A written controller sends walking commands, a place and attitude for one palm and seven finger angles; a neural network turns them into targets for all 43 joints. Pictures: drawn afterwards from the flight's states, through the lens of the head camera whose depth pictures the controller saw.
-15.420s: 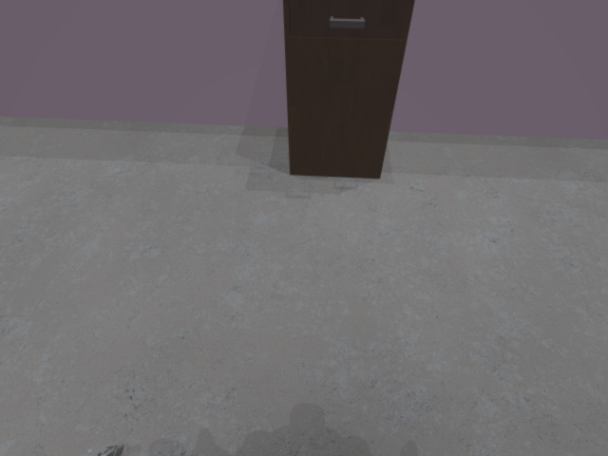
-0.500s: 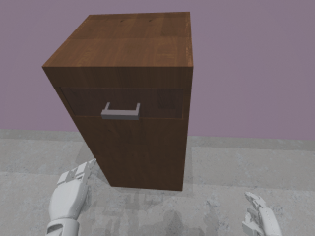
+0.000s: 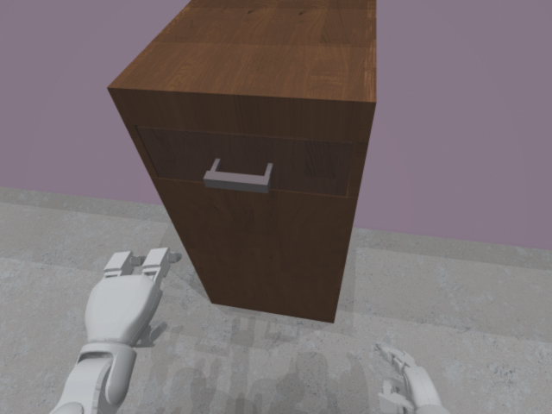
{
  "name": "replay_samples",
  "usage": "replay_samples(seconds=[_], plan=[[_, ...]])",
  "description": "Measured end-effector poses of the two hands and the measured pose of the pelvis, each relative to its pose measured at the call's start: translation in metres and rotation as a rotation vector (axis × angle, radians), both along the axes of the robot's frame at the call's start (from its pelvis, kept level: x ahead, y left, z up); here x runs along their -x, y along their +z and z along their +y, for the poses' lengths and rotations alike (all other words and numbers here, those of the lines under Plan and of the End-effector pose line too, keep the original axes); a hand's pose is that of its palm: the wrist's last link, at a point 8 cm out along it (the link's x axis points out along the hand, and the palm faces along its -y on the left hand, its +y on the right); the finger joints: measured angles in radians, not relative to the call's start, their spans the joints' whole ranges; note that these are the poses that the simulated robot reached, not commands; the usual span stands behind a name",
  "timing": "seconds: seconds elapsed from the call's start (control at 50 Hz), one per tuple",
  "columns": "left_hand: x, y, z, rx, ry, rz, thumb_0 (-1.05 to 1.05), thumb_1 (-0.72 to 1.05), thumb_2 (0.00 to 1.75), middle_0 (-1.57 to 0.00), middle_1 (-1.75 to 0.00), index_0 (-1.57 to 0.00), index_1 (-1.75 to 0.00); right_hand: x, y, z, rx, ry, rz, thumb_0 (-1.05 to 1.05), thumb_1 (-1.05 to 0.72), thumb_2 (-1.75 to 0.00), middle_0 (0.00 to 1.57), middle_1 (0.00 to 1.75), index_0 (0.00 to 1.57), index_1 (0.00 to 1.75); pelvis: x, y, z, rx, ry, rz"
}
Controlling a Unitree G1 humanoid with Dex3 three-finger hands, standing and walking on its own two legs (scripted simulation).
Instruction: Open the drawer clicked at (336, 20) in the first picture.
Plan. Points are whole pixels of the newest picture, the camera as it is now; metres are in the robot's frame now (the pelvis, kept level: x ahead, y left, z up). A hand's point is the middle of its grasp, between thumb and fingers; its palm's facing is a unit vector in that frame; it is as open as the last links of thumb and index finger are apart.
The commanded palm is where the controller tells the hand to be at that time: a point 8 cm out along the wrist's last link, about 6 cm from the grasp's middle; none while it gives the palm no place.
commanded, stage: raise the hand with hooked fingers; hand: left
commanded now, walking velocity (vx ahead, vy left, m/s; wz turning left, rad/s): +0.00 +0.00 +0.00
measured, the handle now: (240, 173) +0.53 +0.14 +0.02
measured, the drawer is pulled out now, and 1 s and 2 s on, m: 0.00 0.00 0.00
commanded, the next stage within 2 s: move the hooked fingers above the handle in 1.12 s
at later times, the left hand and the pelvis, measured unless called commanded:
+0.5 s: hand (125, 248) +0.29 +0.25 +0.10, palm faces +0.07 -0.08 -0.99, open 13.4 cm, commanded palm +0.27 +0.25 +0.16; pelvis +0.02 +0.01 +0.02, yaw +0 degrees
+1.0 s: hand (117, 223) +0.31 +0.25 +0.13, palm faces +0.01 -0.08 -1.00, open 13.8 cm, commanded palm +0.29 +0.26 +0.19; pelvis +0.02 +0.01 +0.03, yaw +1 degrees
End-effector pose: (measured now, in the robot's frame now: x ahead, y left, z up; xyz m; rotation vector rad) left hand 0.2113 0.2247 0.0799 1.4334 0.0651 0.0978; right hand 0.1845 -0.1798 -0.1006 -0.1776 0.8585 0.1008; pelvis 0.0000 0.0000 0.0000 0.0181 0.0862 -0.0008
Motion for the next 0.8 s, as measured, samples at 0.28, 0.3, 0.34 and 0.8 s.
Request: replay_samples(seconds=[0.28, 0.3, 0.34, 0.8], plan=[[-0.026, 0.036, 0.023, -0.035, -0.036, -0.061, 0.00, -0.14, 0.45, -0.29, -0.97, -0.30, -0.97, 0.006, 0.009, -0.050, 0.134, -0.106, 0.047, 0.01, -0.90, -0.90, 0.20, 0.30, 0.20, 0.30, -0.010, 0.012, 0.013, 0.006, 0.003, -0.026], [-0.029, 0.039, 0.023, -0.035, -0.037, -0.063, 0.00, -0.17, 0.44, -0.29, -0.98, -0.30, -0.99, 0.002, 0.012, -0.049, 0.132, -0.107, 0.036, 0.01, -0.90, -0.90, 0.20, 0.30, 0.20, 0.30, -0.010, 0.013, 0.013, 0.006, 0.003, -0.029], [-0.036, 0.046, 0.023, -0.037, -0.042, -0.065, 0.00, -0.21, 0.42, -0.30, -1.01, -0.30, -1.02, -0.008, 0.017, -0.046, 0.123, -0.105, 0.011, 0.01, -0.90, -0.90, 0.20, 0.30, 0.20, 0.30, -0.012, 0.015, 0.014, 0.005, 0.003, -0.036], [-0.088, 0.115, 0.043, -0.085, -0.088, -0.007, -0.01, -0.49, 0.30, -0.32, -1.20, -0.32, -1.20, -0.031, 0.025, -0.009, 0.050, -0.022, 0.034, 0.01, -0.90, -0.90, 0.20, 0.30, 0.21, 0.30, -0.021, 0.029, 0.013, 0.014, 0.032, -0.073]])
